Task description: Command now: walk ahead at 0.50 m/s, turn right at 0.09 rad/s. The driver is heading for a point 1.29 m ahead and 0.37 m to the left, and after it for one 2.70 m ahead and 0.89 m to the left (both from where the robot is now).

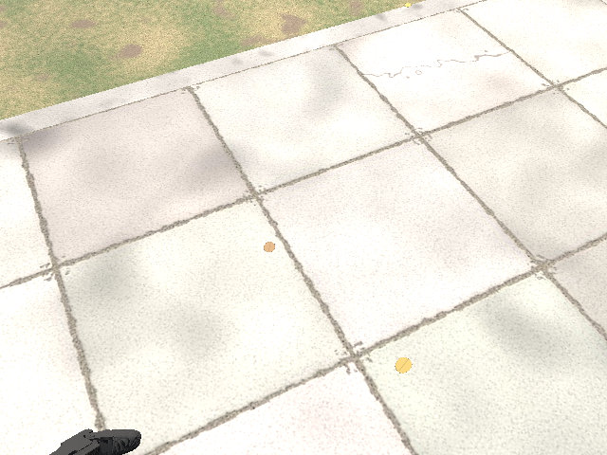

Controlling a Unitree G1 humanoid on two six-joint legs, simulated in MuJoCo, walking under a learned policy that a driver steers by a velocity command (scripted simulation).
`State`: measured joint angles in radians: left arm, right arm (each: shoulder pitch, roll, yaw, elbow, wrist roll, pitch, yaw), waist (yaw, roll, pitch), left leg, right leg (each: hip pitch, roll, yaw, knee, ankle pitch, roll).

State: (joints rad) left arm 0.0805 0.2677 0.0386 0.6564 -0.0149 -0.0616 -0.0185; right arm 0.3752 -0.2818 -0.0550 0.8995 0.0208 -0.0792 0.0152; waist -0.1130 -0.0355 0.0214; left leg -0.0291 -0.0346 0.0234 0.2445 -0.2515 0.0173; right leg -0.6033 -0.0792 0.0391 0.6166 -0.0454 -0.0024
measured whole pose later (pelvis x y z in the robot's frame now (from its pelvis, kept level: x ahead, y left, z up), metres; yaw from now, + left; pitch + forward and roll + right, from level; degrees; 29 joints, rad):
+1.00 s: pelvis +0.54 +0.00 +0.00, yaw +1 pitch +2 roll +1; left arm 0.09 0.28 0.05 0.77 0.00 -0.07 0.00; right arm 0.35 -0.27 -0.05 0.90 0.01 -0.08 0.01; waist -0.08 -0.04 0.02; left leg -0.06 -0.07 0.02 0.23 -0.20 0.06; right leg -0.65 -0.11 0.06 0.66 0.02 0.03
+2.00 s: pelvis +1.04 +0.13 +0.00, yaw +35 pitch +2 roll -1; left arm 0.02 0.30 0.06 0.76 0.01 -0.09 -0.01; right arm 0.35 -0.27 -0.07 0.74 0.02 -0.05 -0.01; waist -0.07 -0.04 0.04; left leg -0.12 -0.10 -0.12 0.33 -0.22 0.09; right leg -0.65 -0.08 0.10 0.66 0.02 0.06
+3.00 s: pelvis +1.31 +0.27 -0.02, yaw +37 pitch +1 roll +2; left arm 0.21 0.31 0.07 0.80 0.02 0.05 -0.01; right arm 0.08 -0.30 -0.09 0.76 0.00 0.03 -0.05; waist 0.03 0.02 0.04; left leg -0.42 0.07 0.07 0.82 -0.47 -0.05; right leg -0.34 -0.01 -0.03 0.66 -0.36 -0.06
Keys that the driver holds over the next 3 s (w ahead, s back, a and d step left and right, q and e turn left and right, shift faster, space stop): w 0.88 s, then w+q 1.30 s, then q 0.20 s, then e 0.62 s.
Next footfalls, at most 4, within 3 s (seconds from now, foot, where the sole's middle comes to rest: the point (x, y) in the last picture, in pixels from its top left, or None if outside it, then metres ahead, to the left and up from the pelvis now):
0.10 right None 0.22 -0.14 -0.78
0.64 left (243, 434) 0.53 0.10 -0.78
1.14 right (334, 312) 0.81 -0.14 -0.78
1.66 left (201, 261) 1.00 0.19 -0.78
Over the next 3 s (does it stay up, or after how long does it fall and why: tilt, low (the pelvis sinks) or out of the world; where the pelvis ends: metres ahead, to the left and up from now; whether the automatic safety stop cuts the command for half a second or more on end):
stays up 1.31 0.27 -0.02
